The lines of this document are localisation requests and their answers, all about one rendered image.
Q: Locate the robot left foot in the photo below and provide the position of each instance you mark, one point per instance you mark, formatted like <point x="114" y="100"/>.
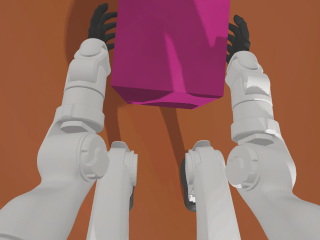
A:
<point x="131" y="201"/>

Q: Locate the carton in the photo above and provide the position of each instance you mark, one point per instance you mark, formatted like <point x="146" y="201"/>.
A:
<point x="170" y="53"/>

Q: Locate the right robot shin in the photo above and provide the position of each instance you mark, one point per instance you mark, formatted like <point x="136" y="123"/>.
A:
<point x="219" y="156"/>

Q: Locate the robot left upper arm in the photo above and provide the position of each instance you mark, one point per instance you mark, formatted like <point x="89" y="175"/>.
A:
<point x="69" y="164"/>

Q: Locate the right robot forearm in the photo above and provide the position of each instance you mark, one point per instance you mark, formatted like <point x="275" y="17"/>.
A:
<point x="251" y="103"/>

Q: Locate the left robot forearm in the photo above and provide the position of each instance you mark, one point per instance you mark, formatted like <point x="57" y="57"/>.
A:
<point x="84" y="92"/>

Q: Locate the robot right upper arm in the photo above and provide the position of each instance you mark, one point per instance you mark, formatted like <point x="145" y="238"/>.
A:
<point x="264" y="177"/>

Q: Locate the robot right hand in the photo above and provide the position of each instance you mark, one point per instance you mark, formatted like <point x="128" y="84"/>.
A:
<point x="240" y="42"/>

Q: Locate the robot left hand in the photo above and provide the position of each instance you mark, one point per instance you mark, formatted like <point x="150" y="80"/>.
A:
<point x="98" y="29"/>

